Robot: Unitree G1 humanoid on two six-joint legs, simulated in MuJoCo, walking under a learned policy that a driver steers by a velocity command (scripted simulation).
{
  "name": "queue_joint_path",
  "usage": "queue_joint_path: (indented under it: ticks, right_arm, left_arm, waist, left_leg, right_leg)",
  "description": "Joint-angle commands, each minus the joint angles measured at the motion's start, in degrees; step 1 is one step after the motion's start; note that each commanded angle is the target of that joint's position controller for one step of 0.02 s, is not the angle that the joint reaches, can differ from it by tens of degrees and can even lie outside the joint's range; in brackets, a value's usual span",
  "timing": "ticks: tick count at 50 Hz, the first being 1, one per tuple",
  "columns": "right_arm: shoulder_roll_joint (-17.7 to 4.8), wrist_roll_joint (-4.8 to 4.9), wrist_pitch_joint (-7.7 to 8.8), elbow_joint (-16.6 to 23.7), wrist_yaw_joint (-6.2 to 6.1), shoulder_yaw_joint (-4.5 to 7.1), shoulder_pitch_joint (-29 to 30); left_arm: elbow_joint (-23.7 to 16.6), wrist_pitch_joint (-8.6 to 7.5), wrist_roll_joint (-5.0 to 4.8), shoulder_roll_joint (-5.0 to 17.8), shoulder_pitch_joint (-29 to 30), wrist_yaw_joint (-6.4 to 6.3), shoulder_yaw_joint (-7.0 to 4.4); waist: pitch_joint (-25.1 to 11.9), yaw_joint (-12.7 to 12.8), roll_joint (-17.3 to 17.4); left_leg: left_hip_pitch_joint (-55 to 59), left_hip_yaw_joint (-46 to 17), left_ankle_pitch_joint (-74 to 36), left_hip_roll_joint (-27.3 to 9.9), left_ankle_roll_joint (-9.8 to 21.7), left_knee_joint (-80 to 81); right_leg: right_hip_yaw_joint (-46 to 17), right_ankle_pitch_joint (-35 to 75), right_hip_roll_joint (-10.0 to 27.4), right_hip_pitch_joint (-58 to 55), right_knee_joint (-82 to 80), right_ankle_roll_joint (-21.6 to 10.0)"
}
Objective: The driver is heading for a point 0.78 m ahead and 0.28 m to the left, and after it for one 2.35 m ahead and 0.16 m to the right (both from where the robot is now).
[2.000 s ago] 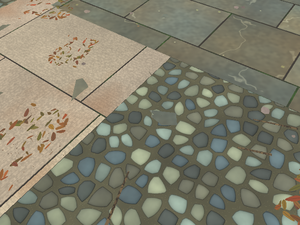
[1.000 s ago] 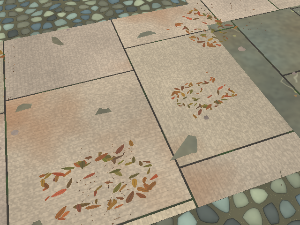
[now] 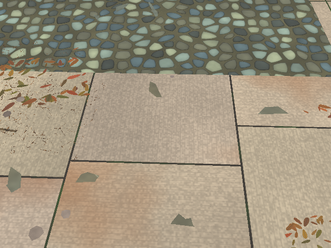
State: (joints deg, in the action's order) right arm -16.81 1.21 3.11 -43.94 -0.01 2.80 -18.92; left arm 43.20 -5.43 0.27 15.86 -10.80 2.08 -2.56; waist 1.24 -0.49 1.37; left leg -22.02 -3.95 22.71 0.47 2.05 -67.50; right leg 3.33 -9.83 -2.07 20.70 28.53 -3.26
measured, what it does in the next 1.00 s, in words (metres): walks ahead, turning left: left foot, then right foot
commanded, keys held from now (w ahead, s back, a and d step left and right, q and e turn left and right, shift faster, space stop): w+q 1.00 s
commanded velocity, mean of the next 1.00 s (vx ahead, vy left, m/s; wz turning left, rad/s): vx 0.50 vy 0.00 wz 0.50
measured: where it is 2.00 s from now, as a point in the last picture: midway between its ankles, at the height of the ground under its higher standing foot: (116, 185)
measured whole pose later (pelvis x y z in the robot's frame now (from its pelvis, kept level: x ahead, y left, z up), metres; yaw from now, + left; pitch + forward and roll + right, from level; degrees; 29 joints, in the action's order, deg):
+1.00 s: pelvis +0.57 +0.11 +0.00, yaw +32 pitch +2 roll -1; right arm -17.4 1.5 1.2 -40.5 -0.7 3.7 -19.4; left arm 39.9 -5.6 0.6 15.5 -8.9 0.7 -2.9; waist 0.6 -1.1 1.8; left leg -23.4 -5.8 24.4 2.3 1.0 -68.5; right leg 1.6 -11.0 -1.2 21.0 30.4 -1.0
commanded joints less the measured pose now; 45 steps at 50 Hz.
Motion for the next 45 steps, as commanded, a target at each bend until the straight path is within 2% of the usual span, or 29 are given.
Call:
queue_joint_path:
  ticks: [1, 3, 6, 8, 10, 12, 15, 16, 18, 19, 20, 21, 22, 23, 24, 25, 26, 27, 28, 29, 31, 33, 36, 39, 41, 42, 43, 44, 45]
  right_arm:
    - [-5.6, 0.31, 0.54, 4.7, -0.05, 1.79, 1.2]
    - [-4.1, 0.34, -0.4, 4.4, -0.27, 1.57, 1.0]
    - [-3.4, -0.09, -0.61, 5.5, -0.39, 1.46, 4.4]
    - [-2.9, -0.03, -0.21, 5.9, 0.16, 1.35, 6.6]
    - [-1.9, -0.08, 0.16, 6.9, 0.89, 0.96, 10.5]
    - [-0.9, -0.06, 0.32, 8.4, 1.62, 0.53, 14.5]
    - [-1.1, 0.09, 0.28, 10.8, 2.7, 0.54, 18.1]
    - [-1.4, 0.07, 0.26, 11.5, 3.06, 0.73, 18.4]
    - [-3.2, -0.12, 0.04, 12.1, 3.49, 1.7, 16.1]
    - [-4.8, -0.17, -0.17, 11.4, 3.51, 2.61, 11.9]
    - [-7.4, -0.04, -0.26, 9.4, 3.14, 4.14, 3.6]
    - [-11.5, -0.01, -0.77, 7.2, 2.06, 6.0, -6.1]
    - [-18.1, 0.41, -0.61, 7.1, 1.39, 6.92, -5.8]
    - [-13.8, 0.26, -0.01, 8.5, 1.45, 5.67, -8.1]
    - [-10.8, -0.32, 0.45, 7.9, 1.43, 4.75, -6.2]
    - [-9.3, -0.12, 0.67, 8.2, 1.37, 4.26, -2.5]
    - [-7.7, -0.17, 0.6, 8.9, 1.32, 3.7, 1.6]
    - [-6.5, -0.77, 0.56, 9.9, 1.12, 3.16, 4.1]
    - [-6.4, -1.01, 0.51, 10.3, 0.96, 3.09, 5.3]
    - [-6.8, -0.81, 0.61, 10.2, 0.72, 3.2, 5.8]
    - [-8.2, -0.66, 0.7, 9.6, 0.02, 3.53, 5.1]
    - [-9.3, -0.39, 0.47, 8.7, -0.6, 3.85, 3.9]
    - [-9.7, -0.09, -0.09, 7.4, -0.96, 3.98, 0.9]
    - [-9.2, 0.41, -0.48, 6.1, -1.0, 3.9, -1.6]
    - [-8.9, 0.31, -0.78, 5.9, -1.14, 3.86, -1.6]
    - [-8.7, 0.2, -0.97, 6.1, -1.14, 3.86, -0.9]
    - [-7.4, 0.05, -1.07, 6.3, -1.07, 3.43, -0.2]
    - [-4.4, -0.36, -0.86, 7.1, -0.84, 2.33, 0.0]
    - [-0.7, -0.07, -0.44, 8.3, -0.91, 1.16, -5.6]
  left_arm:
    - [-1.9, -0.8, 0.69, 5.5, -2.7, -0.49, -1.37]
    - [-0.9, -1.44, 0.35, 6.3, -3.0, -0.63, -1.7]
    - [0.4, -1.51, 0.44, 7.8, -3.9, -1.13, -2.27]
    - [0.7, -1.21, 0.3, 8.0, -3.5, -1.44, -2.25]
    - [1.2, -0.93, 0.16, 8.4, -4.1, -1.75, -2.28]
    - [2.2, -0.41, -0.09, 9.1, -6.4, -2.02, -2.5]
    - [3.4, 1.01, -0.78, 10.2, -8.3, -2.22, -2.94]
    - [3.6, 1.54, -1.02, 10.6, -8.3, -2.35, -3.11]
    - [3.1, 2.46, -1.37, 12.2, -7.1, -2.98, -3.64]
    - [2.8, 3.0, -1.36, 13.0, -6.5, -3.42, -3.88]
    - [2.4, 3.44, -1.42, 13.0, -5.4, -3.83, -3.8]
    - [1.4, 3.14, -0.78, 11.4, -5.5, -4.14, -3.05]
    - [-1.7, 1.45, 1.38, 2.5, -11.8, -2.91, -0.11]
    - [-2.3, -1.04, -0.44, 6.3, -7.0, -1.84, -0.39]
    - [-4.2, -2.42, -2.68, 9.2, -0.8, -1.19, -1.23]
    - [-4.8, -3.08, -2.29, 8.6, 0.6, -1.26, -0.85]
    - [-4.4, -3.1, -0.76, 8.6, 1.1, -1.58, -1.09]
    - [-4.3, -2.5, -0.03, 9.2, 0.1, -1.65, -1.57]
    - [-4.4, -1.75, 0.21, 9.1, -0.8, -1.59, -1.7]
    - [-4.3, -1.1, 0.42, 8.3, -1.6, -1.63, -1.61]
    - [-5.0, -0.2, 0.73, 6.6, 0.0, -1.85, -1.11]
    - [-6.2, -0.04, 0.8, 5.1, 4.6, -1.86, -0.47]
    - [-7.6, -0.44, 0.17, 4.4, 10.9, -1.37, -0.11]
    - [-8.7, -0.98, -0.61, 6.3, 13.1, -0.87, -0.88]
    - [-8.7, -1.41, -0.72, 7.6, 11.9, -0.62, -1.64]
    - [-8.2, -1.65, -0.77, 8.0, 9.7, -0.64, -2.05]
    - [-7.1, -1.88, -0.55, 8.8, 5.2, -0.89, -2.74]
    - [-6.4, -2.22, 0.45, 11.0, -1.7, -1.29, -3.6]
    - [-5.6, -1.97, 1.56, 15.8, -9.3, -1.73, -4.77]
  waist:
    - [-3.0, 1.0, -6.2]
    - [-1.8, 0.5, -6.2]
    - [-0.4, 1.1, -4.8]
    - [0.0, 1.7, -4.8]
    - [1.1, 3.3, -4.6]
    - [2.3, 5.1, -4.0]
    - [3.7, 5.9, -3.8]
    - [3.5, 5.4, -4.1]
    - [0.7, 2.8, -6.2]
    - [-2.2, 0.2, -7.3]
    - [-6.5, -4.7, -6.6]
    - [-12.0, -9.3, -2.3]
    - [-17.1, -2.3, 13.4]
    - [-25.0, -6.2, 8.4]
    - [-16.7, -7.4, 5.5]
    - [-11.3, -4.9, 0.9]
    - [-7.3, -2.4, -1.4]
    - [-5.7, -0.3, -0.4]
    - [-4.9, 1.1, 0.3]
    - [-4.3, 1.8, 0.4]
    - [-2.8, 1.9, 0.4]
    - [-1.5, 0.3, 1.1]
    - [-1.4, -2.8, 2.4]
    - [-1.6, -3.4, 3.4]
    - [-1.8, -2.3, 4.8]
    - [-2.1, -0.9, 5.7]
    - [-3.8, 1.5, 5.7]
    - [-9.8, 4.8, 3.2]
    - [-18.7, 4.6, -9.2]
  left_leg:
    - [-14.0, -2.7, -5.6, -6.6, -0.4, 1.0]
    - [-14.6, -2.8, -7.2, -6.9, -1.2, 3.5]
    - [-18.8, -3.6, -15.2, -7.0, -2.3, 9.9]
    - [-18.0, -2.1, -22.1, -6.6, -2.3, 16.9]
    - [-16.0, 0.7, -27.3, -6.1, -1.9, 23.8]
    - [-16.2, 2.4, -28.9, -5.7, -1.4, 28.2]
    - [-18.7, 4.2, -24.9, -4.8, 0.0, 32.1]
    - [-18.4, 5.2, -22.2, -4.1, 0.8, 32.8]
    - [-12.8, 8.4, -15.8, -0.9, 2.9, 33.0]
    - [-7.1, 9.7, -13.1, 1.2, 4.3, 32.8]
    - [4.4, 10.0, -15.4, 3.4, 6.3, 36.1]
    - [22.4, 1.7, -17.1, -0.6, 9.4, 37.6]
    - [44.1, -29.1, -12.8, -15.9, 20.2, 39.3]
    - [48.7, -44.2, -4.8, -20.0, 23.7, 47.7]
    - [43.6, -35.1, -8.0, -17.7, 20.0, 49.2]
    - [34.8, -28.2, -12.5, -15.2, 17.7, 49.4]
    - [26.2, -23.2, -18.5, -13.1, 16.3, 50.3]
    - [20.2, -20.0, -23.4, -11.5, 16.0, 51.7]
    - [16.4, -19.0, -25.4, -10.7, 16.1, 53.0]
    - [13.6, -17.5, -27.5, -10.2, 16.4, 53.8]
    - [8.4, -13.8, -29.9, -8.7, 16.0, 54.6]
    - [5.5, -10.6, -27.5, -6.0, 14.0, 54.4]
    - [4.3, -10.3, -21.1, -4.4, 11.3, 53.0]
    - [8.9, -15.1, -16.7, -6.3, 10.2, 49.0]
    - [12.2, -18.8, -16.0, -7.7, 9.3, 45.4]
    - [12.6, -19.9, -16.8, -7.7, 8.7, 43.3]
    - [11.8, -19.2, -18.6, -5.8, 7.3, 39.4]
    - [7.7, -16.1, -17.4, -2.8, 5.2, 28.1]
    - [-8.2, -8.2, -1.3, 4.5, 0.9, 8.5]
  right_leg:
    - [-19.1, 1.0, 16.1, -13.9, -17.3, -9.1]
    - [-14.2, 5.8, 16.2, -11.7, -19.4, -9.5]
    - [-8.1, 12.6, 16.0, -13.3, -20.9, -9.1]
    - [-3.0, 15.2, 14.3, -14.0, -21.3, -7.5]
    - [0.7, 15.7, 13.3, -14.2, -21.6, -6.2]
    - [2.2, 16.0, 14.6, -17.0, -21.4, -6.0]
    - [3.6, 20.7, 17.1, -24.1, -18.8, -5.5]
    - [4.2, 25.3, 17.7, -26.0, -17.0, -5.0]
    - [6.0, 44.0, 18.0, -28.4, -10.0, -3.8]
    - [6.8, 52.5, 17.7, -28.5, -3.2, -3.1]
    - [8.2, 53.5, 16.0, -24.9, 7.6, -1.6]
    - [8.3, 40.0, 13.9, -12.2, 23.8, 0.6]
    - [5.2, -17.0, 2.2, 15.3, 45.0, 4.2]
    - [-7.7, -24.4, -0.2, 23.6, 52.9, 4.0]
    - [-9.1, -19.0, 3.1, 28.1, 51.8, 2.8]
    - [-8.7, -13.9, 5.7, 26.4, 46.3, 2.2]
    - [-8.3, -11.7, 7.2, 22.9, 41.1, 2.7]
    - [-8.4, -10.1, 8.3, 18.8, 38.6, 3.4]
    - [-8.2, -9.3, 8.5, 16.4, 36.8, 4.2]
    - [-7.5, -9.0, 8.6, 15.4, 34.3, 5.1]
    - [-6.1, -5.3, 7.9, 14.4, 28.2, 7.0]
    - [-5.5, 3.4, 6.6, 12.6, 19.0, 7.8]
    - [-5.1, 14.0, 3.4, 7.6, 7.2, 7.8]
    - [-7.2, 13.1, 2.5, 6.6, 2.1, 6.7]
    - [-7.9, 8.4, 2.4, 5.2, 0.5, 5.1]
    - [-7.4, 6.2, 2.2, 2.4, -0.5, 4.1]
    - [-6.4, 6.2, 2.2, -4.0, -2.6, 2.6]
    - [-11.0, 5.4, 7.9, -16.3, -1.5, -0.5]
    - [-30.5, -0.6, 21.2, -36.8, -3.3, -7.9]
Next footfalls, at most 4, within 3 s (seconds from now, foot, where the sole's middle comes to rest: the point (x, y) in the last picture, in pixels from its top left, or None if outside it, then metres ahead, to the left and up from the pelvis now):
0.42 left None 0.38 0.17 -0.77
0.88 right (160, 193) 0.71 0.06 -0.77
1.32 left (85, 187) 0.74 0.40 -0.77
1.70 right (142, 172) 0.81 0.14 -0.77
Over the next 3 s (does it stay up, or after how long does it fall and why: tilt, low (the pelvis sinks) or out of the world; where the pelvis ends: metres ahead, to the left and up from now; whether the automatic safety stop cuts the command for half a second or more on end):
stays up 0.73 0.19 0.01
